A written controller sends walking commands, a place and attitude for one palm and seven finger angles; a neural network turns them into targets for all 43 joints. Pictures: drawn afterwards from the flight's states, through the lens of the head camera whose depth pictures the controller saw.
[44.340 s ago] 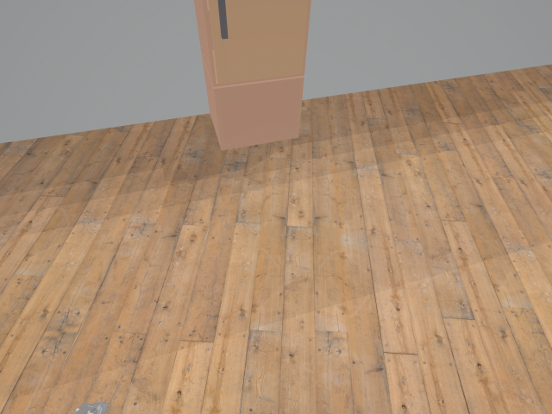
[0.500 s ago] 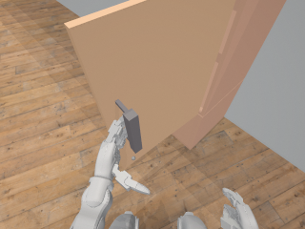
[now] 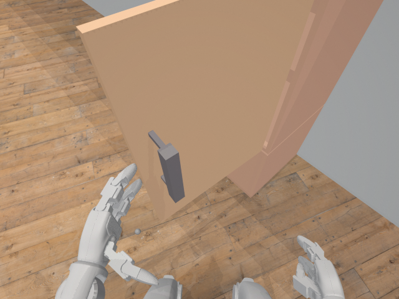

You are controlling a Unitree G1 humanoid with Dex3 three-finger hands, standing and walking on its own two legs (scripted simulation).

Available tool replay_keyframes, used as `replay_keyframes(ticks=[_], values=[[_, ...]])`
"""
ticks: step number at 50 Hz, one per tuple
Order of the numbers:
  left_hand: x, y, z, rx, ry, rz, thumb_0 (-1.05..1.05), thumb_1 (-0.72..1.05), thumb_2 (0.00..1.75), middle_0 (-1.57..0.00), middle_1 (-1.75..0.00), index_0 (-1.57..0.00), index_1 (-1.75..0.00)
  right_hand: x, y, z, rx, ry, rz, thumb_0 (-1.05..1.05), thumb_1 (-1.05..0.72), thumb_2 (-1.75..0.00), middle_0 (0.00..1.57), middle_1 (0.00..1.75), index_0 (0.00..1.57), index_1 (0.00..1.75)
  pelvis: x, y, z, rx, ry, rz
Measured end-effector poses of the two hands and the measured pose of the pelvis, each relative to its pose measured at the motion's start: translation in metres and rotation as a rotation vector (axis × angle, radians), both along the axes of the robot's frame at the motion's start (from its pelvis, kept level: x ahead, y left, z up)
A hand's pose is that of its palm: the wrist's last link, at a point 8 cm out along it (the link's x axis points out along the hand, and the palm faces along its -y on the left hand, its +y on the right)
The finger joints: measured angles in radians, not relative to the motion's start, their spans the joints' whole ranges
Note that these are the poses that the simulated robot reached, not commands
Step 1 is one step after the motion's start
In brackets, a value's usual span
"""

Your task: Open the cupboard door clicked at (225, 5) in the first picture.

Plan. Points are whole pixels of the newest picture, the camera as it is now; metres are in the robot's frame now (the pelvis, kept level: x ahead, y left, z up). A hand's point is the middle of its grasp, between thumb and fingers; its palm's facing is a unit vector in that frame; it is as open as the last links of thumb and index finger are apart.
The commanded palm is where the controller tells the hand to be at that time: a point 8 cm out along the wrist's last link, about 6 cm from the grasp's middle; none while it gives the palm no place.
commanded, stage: slide the hand sideways off the handle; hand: left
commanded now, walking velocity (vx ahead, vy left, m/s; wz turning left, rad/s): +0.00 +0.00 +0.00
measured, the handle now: (166, 168) +0.35 +0.09 +0.06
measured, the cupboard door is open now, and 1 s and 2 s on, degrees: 85 85 85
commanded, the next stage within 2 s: draw the hand back to the body in 0.22 s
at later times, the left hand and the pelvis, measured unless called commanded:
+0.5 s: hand (116, 233) +0.22 +0.15 +0.08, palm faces -0.08 -0.99 -0.06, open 16.3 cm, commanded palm +0.19 +0.21 +0.09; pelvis +0.00 +0.00 +0.00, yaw +0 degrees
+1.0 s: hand (48, 222) +0.21 +0.22 +0.15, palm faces +0.20 -0.92 -0.33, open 15.1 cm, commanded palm +0.17 +0.27 +0.18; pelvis +0.02 +0.01 +0.06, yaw +0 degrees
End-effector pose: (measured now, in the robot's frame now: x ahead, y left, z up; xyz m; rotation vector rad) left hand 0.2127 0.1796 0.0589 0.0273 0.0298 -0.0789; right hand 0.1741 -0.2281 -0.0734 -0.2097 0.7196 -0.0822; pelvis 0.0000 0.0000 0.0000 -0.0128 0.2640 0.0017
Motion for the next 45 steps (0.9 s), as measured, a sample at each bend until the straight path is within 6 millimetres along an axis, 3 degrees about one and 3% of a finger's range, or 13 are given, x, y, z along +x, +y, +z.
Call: replay_keyframes(ticks=[12,20,29,42,45], values=[[-0.015,0.019,-0.001,0.016,0.023,0.012,-0.01,-0.50,0.30,-0.15,-0.30,-0.15,-0.30,-0.003,-0.004,-0.001,-0.007,-0.014,-0.018,0.02,-0.91,-0.89,0.20,0.30,0.20,0.30,-0.001,-0.003,-0.003,-0.006,0.003,0.002],[-0.011,0.018,0.002,0.011,0.007,-0.017,-0.01,-0.50,0.30,-0.15,-0.30,-0.15,-0.30,-0.006,-0.003,-0.003,-0.015,-0.020,-0.023,0.02,-0.91,-0.89,0.20,0.30,0.20,0.30,-0.003,-0.001,-0.006,-0.011,0.003,0.001],[-0.015,0.037,0.042,0.041,-0.002,0.024,-0.01,-0.50,0.30,-0.15,-0.31,-0.15,-0.30,-0.008,0.005,0.018,0.017,-0.032,-0.053,0.02,-0.91,-0.89,0.20,0.30,0.20,0.30,0.005,0.003,0.015,-0.012,-0.046,0.001],[-0.027,0.064,0.076,0.050,-0.015,0.038,-0.01,-0.47,0.31,-0.15,-0.31,-0.15,-0.30,0.009,0.009,0.050,-0.001,-0.114,-0.027,0.02,-0.91,-0.89,0.20,0.30,0.20,0.30,0.012,0.008,0.034,-0.022,-0.114,0.009],[-0.026,0.074,0.089,0.190,0.012,0.131,-0.01,-0.42,0.34,-0.15,-0.31,-0.16,-0.30,0.013,0.012,0.056,-0.014,-0.115,-0.029,0.02,-0.91,-0.89,0.20,0.30,0.20,0.30,0.015,0.008,0.041,-0.017,-0.132,-0.001]])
